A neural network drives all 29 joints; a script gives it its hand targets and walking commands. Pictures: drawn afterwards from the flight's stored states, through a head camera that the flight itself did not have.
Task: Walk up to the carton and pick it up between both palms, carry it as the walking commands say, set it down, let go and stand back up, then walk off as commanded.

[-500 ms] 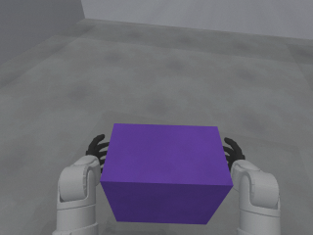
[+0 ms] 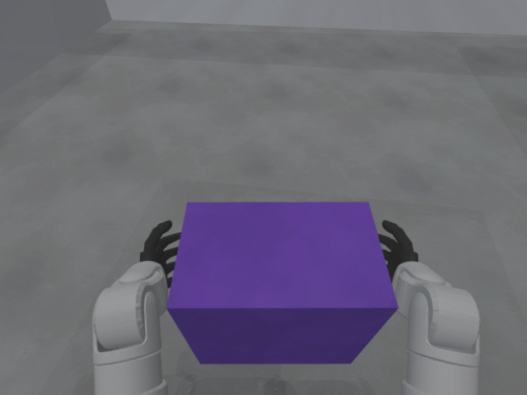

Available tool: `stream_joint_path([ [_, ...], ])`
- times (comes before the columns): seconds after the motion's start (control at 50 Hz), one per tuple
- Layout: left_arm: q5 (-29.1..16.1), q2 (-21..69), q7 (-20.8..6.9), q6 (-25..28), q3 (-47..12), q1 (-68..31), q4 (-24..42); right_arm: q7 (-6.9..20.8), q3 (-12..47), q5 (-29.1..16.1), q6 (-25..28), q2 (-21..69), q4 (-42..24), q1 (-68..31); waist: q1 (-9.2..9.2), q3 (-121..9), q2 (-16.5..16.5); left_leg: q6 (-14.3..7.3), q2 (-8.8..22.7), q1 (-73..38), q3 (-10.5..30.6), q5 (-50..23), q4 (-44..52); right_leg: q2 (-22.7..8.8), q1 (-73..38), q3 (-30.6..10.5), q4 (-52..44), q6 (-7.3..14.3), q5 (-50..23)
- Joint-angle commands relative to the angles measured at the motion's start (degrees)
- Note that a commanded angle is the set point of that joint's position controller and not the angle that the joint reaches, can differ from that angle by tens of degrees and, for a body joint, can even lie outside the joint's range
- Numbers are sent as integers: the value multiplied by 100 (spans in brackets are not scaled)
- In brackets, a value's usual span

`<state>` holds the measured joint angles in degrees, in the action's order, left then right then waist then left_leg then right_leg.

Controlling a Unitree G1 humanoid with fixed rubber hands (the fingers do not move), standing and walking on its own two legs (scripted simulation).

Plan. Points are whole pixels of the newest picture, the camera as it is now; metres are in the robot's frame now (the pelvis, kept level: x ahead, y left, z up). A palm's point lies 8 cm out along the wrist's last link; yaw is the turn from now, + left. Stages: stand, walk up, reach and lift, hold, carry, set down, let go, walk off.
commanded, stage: carry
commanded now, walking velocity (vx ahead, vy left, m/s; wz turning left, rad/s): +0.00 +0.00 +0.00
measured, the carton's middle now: (276, 290) +0.27 -0.02 +0.03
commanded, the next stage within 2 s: none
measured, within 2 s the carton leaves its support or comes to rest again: neither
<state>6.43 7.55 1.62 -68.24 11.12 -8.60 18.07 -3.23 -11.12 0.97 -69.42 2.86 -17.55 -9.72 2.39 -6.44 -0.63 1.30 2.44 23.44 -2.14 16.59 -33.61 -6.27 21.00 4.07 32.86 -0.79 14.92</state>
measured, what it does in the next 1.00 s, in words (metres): walks backwards: left foot, then left foot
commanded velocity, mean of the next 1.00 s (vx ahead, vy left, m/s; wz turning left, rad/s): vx -0.18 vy -0.15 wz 0.00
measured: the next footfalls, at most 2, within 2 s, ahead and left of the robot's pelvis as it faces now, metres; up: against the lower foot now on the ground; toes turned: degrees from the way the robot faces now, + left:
left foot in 0.04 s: +0.07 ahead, +0.18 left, +0.00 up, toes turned +3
left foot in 0.90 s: -0.12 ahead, +0.05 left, +0.00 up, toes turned +6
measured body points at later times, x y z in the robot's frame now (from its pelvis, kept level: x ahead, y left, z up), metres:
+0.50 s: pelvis -0.06 +0.04 -0.01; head -0.08 +0.06 +0.44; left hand +0.21 +0.23 +0.06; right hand +0.22 -0.12 +0.07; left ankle +0.03 +0.17 -0.74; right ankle +0.02 -0.12 -0.73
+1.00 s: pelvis -0.18 -0.06 -0.01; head -0.15 -0.05 +0.44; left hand +0.10 +0.10 +0.04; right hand +0.09 -0.24 +0.05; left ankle -0.16 +0.04 -0.74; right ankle -0.06 -0.15 -0.70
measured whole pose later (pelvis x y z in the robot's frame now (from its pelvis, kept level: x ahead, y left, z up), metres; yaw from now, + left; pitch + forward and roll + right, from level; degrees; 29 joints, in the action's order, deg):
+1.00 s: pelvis -0.18 -0.06 -0.01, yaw +1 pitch +2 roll -1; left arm 5.9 7.4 0.7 -67.4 12.1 -6.3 21.8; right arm -2.7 -11.7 1.8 -66.7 6.6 -19.9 -7.0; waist 2.9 0.9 -1.2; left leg -1.7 2.2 20.9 -5.0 17.2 -36.8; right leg 2.9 35.6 1.4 48.1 -0.6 16.6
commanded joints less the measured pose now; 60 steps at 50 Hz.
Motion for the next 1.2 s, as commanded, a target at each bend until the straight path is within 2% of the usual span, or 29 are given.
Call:
stream_joint_path([
  [0.0, -2224, 4389, -1315, -45, -4308, -2545, 456, 1438, 4676, -2014, 3, 5135, -500, -2823, -259, -2329, -273, -132, 579, -1463, 365, -2216, 669, -395, -772, -294, 41, -24, -1768],
  [0.02, -2194, 4414, -1318, -53, -4270, -2587, 332, 1472, 4620, -1994, -22, 5080, -383, -2858, -279, -2304, 33, -159, 877, -1580, 465, -3023, 555, -267, -587, -250, 32, -67, -640],
  [0.04, -2232, 4533, -1315, -58, -4342, -2655, 272, 1485, 4612, -1962, -6, 5041, -406, -2929, -268, -2222, 182, -235, 929, -1717, 316, -3656, 238, -69, -377, -91, -161, -186, -636],
  [0.14, -2597, 4731, -1409, 54, -4688, -3521, 715, 1463, 4539, -1934, 152, 5126, -689, -3246, -256, -1542, 444, -204, 812, -916, 398, -1893, 706, -54, -459, -7, -267, -226, -446],
  [0.24, -2764, 4768, -1413, 30, -4839, -3605, 824, 1395, 4337, -1745, 161, 5079, -745, -2958, -230, -1617, 766, -268, 873, -876, 586, -864, 1063, 62, -429, 38, -254, -235, -150],
  [0.38, -2724, 4777, -1447, -18, -4730, -3356, 473, 1356, 4144, -1476, 108, 4967, -547, -2603, -208, -1634, 871, -326, 1329, -1000, 977, -1422, 1005, 218, -182, 11, 160, -177, 35],
  [0.48, -2657, 4910, -1464, -18, -4717, -3527, 466, 1437, 4243, -1556, 91, 5095, -551, -2774, -183, -1339, 1307, -491, 1667, -501, 1290, -153, 1315, 385, 122, -68, 964, -61, 822],
  [0.54, -2645, 4878, -1469, -7, -4692, -3576, 517, 1461, 4348, -1589, 97, 5120, -642, -2845, -208, -1289, 1400, -458, 1582, -123, 1100, 313, 1277, 438, -70, -134, 791, 7, 523],
  [0.58, -2654, 4842, -1477, -9, -4638, -3586, 534, 1462, 4416, -1622, 96, 5122, -716, -2926, -258, -1395, 1189, -301, 1358, 113, 776, 443, 921, 396, -430, -182, 280, 82, 265],
  [0.6, -2623, 4834, -1483, 5, -4584, -3486, 520, 1459, 4477, -1644, 116, 5083, -830, -2974, -281, -1379, 768, -202, 1089, 287, 456, 490, 509, 319, -562, -276, -81, 166, 190],
  [0.62, -2584, 4828, -1493, 19, -4523, -3376, 512, 1462, 4552, -1683, 116, 5064, -910, -2964, -299, -1369, -156, -86, 622, 493, -55, 558, -306, -58, -553, -807, -786, 355, 401],
  [0.64, -2531, 4778, -1501, 30, -4419, -3173, 455, 1471, 4633, -1773, 109, 5022, -1060, -3082, -346, -1375, -1612, 79, -73, 582, -712, 1302, -1880, -1046, -64, -2041, -1956, 735, 890],
  [0.66, -2519, 4802, -1516, 23, -4373, -3223, 457, 1476, 4781, -1873, 114, 5135, -1119, -3307, -311, -1240, -1763, -61, -212, 320, -452, 1717, -3047, -1313, 588, -2114, -2353, 860, 1565],
  [0.68, -2396, 4787, -1505, 27, -4319, -3278, 413, 1477, 4801, -1931, 127, 5233, -1108, -3482, -262, -1284, -1489, -163, -77, 187, -206, 1548, -3334, -1116, 594, -1663, -2319, 702, 1647],
  [0.7, -2329, 4746, -1471, 67, -4342, -3206, 546, 1483, 4857, -1983, 136, 5354, -1024, -3347, -235, -1365, -1136, -186, 43, 302, -110, 1388, -3401, -960, 337, -1387, -2085, 637, 1079],
  [0.76, -2303, 4705, -1363, 148, -4412, -3187, 1148, 1498, 4903, -2156, 190, 5435, -1204, -3277, -238, -1656, -1019, -144, -121, 40, -474, 1299, -2175, -493, -363, -694, -1730, 446, 41],
  [0.82, -2180, 4580, -1266, 170, -4449, -2879, 1312, 1476, 4954, -2298, 201, 5328, -1474, -3269, -267, -2147, -1164, -258, -367, -786, -655, 1385, -581, -446, -928, -753, -1976, 295, -429],
  [0.84, -2129, 4550, -1236, 153, -4448, -2676, 1219, 1469, 4920, -2282, 187, 5256, -1481, -3133, -207, -2340, -926, -288, -263, -1246, -602, 966, 470, -358, -1038, -664, -1810, 206, -233],
  [0.86, -2099, 4510, -1215, 144, -4490, -2519, 1143, 1484, 4871, -2234, 178, 5186, -1348, -2893, -142, -2355, -191, -393, 419, -1853, 267, 434, 1395, -180, -602, -523, -1214, 51, -151],
  [0.88, -2079, 4503, -1194, 154, -4523, -2472, 1163, 1500, 4808, -2176, 189, 5118, -1258, -2767, -121, -2147, 1184, -787, 1858, -2278, 2460, -41, 1572, 259, 572, -420, -86, -161, -30],
  [0.9, -2064, 4421, -1193, 125, -4446, -2535, 1142, 1518, 4766, -2102, 196, 5047, -1096, -2608, -115, -1861, 1963, -1539, 2998, -2045, 3331, -1814, 1395, 637, 1481, -550, 1560, -260, 1010],
  [0.92, -2196, 4438, -1206, 138, -4555, -2980, 1259, 1525, 4683, -2024, 238, 5037, -947, -2527, -65, -1529, 1442, -1755, 3014, -1731, 2754, -2311, 1207, 390, 1835, -1190, 2857, -82, 1060],
  [0.94, -2213, 4480, -1181, 183, -4638, -3017, 1209, 1565, 4649, -2023, 241, 5015, -1084, -2630, -71, -1581, 713, -1462, 2439, -1979, 1902, -3067, 819, 509, 1852, -1088, 3174, -71, 670],
  [0.96, -2279, 4531, -1202, 192, -4737, -3050, 1182, 1558, 4619, -2026, 232, 4979, -1198, -2714, -85, -1658, 592, -1194, 2112, -2171, 1411, -3890, 540, 584, 1888, -1012, 3289, -45, 640],
  [1.02, -2405, 4580, -1248, 198, -4827, -3130, 1283, 1463, 4707, -1957, 259, 4894, -1439, -2903, -145, -1644, 979, -974, 1703, -2180, 1004, -4572, 308, 570, 1780, -644, 2880, -92, 693],
  [1.06, -2473, 4441, -1273, 152, -4836, -3030, 1282, 1392, 4549, -1777, 234, 4764, -1288, -2545, -146, -1644, 1372, -930, 1710, -2052, 950, -4617, 307, 599, 1389, -354, 2234, -151, 1001],
  [1.12, -2555, 4340, -1335, 57, -4834, -2679, 1021, 1311, 4291, -1409, 166, 4656, -848, -1893, -200, -1747, 1862, -534, 1575, -1698, 699, -3845, 219, 644, 383, -53, 517, -125, 696],
  [1.16, -2622, 4354, -1413, 38, -4815, -2562, 811, 1274, 4215, -1262, 152, 4596, -659, -1648, -222, -1699, 1265, -257, 1246, -1364, 395, -2787, -232, 602, -389, -48, -1005, -31, -355],
  [1.18, -2650, 4366, -1465, 48, -4795, -2599, 775, 1266, 4266, -1245, 174, 4579, -764, -1744, -193, -1650, 442, -109, 904, -616, 116, -1523, -875, 67, -920, -732, -1260, 166, -1176],
])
